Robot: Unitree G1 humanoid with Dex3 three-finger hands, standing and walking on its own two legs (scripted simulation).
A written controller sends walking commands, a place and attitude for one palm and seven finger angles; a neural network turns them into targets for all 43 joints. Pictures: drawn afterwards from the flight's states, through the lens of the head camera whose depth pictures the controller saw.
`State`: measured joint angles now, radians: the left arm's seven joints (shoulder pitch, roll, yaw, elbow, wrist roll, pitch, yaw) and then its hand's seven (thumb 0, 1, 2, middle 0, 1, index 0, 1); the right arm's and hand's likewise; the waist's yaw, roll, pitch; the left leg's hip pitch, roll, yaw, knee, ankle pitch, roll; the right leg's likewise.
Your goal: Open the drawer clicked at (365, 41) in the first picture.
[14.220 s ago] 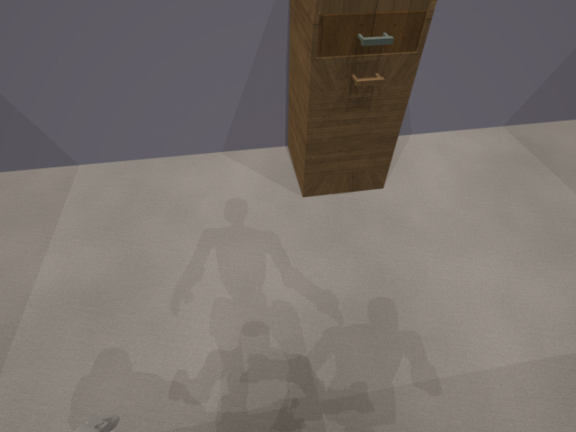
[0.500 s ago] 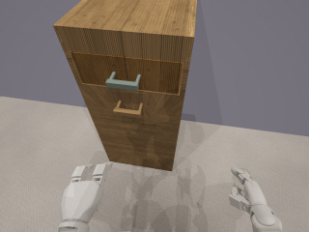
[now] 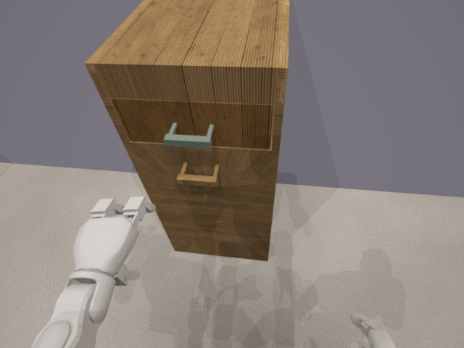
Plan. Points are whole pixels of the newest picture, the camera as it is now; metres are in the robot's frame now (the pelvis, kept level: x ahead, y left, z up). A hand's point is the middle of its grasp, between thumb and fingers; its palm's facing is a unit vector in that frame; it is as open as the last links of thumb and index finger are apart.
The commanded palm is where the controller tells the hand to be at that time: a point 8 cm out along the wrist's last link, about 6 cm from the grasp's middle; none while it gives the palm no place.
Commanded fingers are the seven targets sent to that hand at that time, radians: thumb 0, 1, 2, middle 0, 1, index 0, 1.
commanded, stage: raise the hand with hooked fingers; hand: left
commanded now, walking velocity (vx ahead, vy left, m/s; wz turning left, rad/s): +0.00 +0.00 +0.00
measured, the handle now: (190, 134) +0.57 +0.18 +0.02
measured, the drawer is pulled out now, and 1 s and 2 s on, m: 0.00 0.00 0.00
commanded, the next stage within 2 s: move the hooked fingers above the handle in 0.92 s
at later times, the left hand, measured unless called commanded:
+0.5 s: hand (98, 184) +0.32 +0.25 +0.13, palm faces +0.06 -0.04 -1.00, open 13.8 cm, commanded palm +0.29 +0.25 +0.19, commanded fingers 0.00 -0.50 0.30 -0.30 -1.20 -0.30 -1.20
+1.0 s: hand (95, 184) +0.31 +0.26 +0.14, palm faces +0.11 -0.05 -0.99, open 13.9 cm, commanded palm +0.28 +0.25 +0.19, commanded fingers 0.00 -0.50 0.30 -0.30 -1.20 -0.30 -1.20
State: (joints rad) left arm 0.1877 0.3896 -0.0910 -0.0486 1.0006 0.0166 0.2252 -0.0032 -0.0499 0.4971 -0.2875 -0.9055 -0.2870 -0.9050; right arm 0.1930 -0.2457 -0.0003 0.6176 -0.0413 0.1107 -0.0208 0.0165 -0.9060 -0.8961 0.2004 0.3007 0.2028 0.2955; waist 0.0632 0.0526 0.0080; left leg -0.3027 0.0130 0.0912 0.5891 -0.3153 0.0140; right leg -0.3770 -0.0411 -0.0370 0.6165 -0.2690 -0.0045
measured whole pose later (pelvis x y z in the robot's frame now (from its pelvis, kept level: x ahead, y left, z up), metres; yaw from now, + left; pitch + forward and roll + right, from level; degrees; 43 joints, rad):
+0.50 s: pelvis +0.02 +0.00 +0.02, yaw +2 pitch +0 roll +0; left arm -0.13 0.52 -0.04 -0.01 0.91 0.04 -0.02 0.00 -0.48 0.31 -0.32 -1.19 -0.32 -1.19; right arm 0.06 -0.24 0.03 0.61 0.00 0.15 -0.02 0.01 -0.91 -0.90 0.20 0.30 0.20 0.30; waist 0.10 0.09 0.02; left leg -0.15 0.00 0.05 0.41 -0.25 0.01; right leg -0.21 -0.04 -0.08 0.43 -0.22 0.00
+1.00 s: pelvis +0.01 +0.00 +0.02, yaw +2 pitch +1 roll +1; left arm -0.13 0.53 0.01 0.00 0.88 -0.05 0.03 0.00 -0.49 0.30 -0.32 -1.20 -0.32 -1.20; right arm 0.12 -0.27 -0.01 0.65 0.01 0.15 0.00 0.01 -0.91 -0.90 0.20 0.30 0.20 0.29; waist 0.10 0.09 0.03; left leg -0.19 0.00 0.05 0.39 -0.22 0.01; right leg -0.25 -0.05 -0.08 0.42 -0.19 0.00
